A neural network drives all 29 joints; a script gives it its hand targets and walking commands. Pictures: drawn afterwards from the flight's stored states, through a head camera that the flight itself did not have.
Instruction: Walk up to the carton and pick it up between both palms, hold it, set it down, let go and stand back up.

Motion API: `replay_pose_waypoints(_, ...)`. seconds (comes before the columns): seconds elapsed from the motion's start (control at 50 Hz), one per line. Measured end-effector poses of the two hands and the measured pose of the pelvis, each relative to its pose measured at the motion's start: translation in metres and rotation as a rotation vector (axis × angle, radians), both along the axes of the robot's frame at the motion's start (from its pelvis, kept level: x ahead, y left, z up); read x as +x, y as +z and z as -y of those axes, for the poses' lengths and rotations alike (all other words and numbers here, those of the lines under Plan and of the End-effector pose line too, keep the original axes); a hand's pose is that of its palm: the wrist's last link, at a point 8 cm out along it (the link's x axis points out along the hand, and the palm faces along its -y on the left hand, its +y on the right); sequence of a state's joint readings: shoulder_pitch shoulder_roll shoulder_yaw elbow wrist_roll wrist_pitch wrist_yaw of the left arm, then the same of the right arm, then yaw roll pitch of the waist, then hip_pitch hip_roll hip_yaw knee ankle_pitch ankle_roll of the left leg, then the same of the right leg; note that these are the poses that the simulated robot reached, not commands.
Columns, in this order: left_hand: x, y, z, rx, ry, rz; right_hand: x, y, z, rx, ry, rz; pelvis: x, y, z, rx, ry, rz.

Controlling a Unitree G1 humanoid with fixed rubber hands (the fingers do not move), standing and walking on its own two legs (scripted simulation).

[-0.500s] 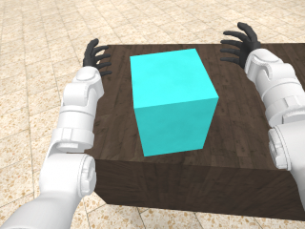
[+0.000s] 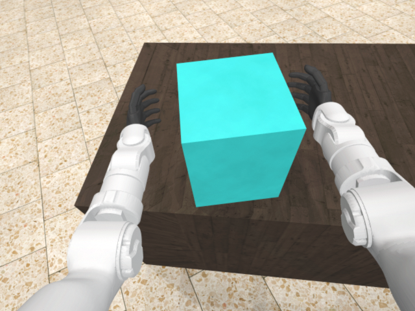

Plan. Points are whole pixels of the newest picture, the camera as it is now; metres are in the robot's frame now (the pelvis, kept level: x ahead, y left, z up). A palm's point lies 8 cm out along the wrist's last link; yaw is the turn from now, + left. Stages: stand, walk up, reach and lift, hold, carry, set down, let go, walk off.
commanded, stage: reach and lift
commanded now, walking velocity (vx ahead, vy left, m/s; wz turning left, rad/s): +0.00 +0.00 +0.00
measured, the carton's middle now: (231, 135) +0.46 +0.03 +0.04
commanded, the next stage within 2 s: none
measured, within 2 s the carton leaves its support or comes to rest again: neither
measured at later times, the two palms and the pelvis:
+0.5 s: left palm (148, 132) +0.42 +0.20 +0.08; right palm (308, 109) +0.49 -0.12 +0.10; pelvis +0.01 +0.00 +0.00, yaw -1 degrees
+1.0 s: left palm (157, 135) +0.41 +0.18 +0.09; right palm (303, 122) +0.46 -0.11 +0.09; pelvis +0.01 +0.01 +0.01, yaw -1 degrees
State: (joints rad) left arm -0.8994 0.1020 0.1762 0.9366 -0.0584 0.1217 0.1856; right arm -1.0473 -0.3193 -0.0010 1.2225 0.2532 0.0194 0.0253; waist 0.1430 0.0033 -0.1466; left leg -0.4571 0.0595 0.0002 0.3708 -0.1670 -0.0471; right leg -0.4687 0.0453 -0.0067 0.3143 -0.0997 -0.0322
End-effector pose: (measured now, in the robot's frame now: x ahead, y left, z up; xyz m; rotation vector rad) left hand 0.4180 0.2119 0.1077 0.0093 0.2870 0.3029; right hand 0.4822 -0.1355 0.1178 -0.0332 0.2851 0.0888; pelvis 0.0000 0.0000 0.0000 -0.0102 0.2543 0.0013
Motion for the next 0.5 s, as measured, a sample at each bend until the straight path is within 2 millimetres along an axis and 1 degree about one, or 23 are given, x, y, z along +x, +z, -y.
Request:
replay_pose_waypoints(0.1,0.004,-0.007,0.006,0.005,-0.015,0.014,0.003,-0.009,-0.007,-0.011,0.008,0.008,0.004,-0.002,-0.001,-0.004,0.0,-0.027)
replay_pose_waypoints(0.2,0.006,-0.016,0.012,-0.002,-0.032,0.015,0.004,-0.015,-0.007,-0.03,0.002,0.011,0.007,-0.002,-0.002,-0.004,-0.003,-0.032)
replay_pose_waypoints(0.28,0.005,-0.023,0.012,-0.01,-0.025,0.019,0.005,-0.018,-0.007,-0.029,-0.002,0.015,0.009,-0.003,-0.002,-0.004,-0.008,-0.037)
replay_pose_waypoints(0.38,0.005,-0.025,0.01,-0.009,-0.015,0.025,0.007,-0.019,-0.009,-0.019,0.001,0.019,0.01,-0.004,-0.003,-0.007,-0.009,-0.048)
replay_pose_waypoints(0.5,0.005,-0.026,0.014,-0.013,-0.02,0.029,0.007,-0.019,-0.013,-0.015,0.007,0.018,0.009,-0.005,-0.003,-0.008,-0.008,-0.055)
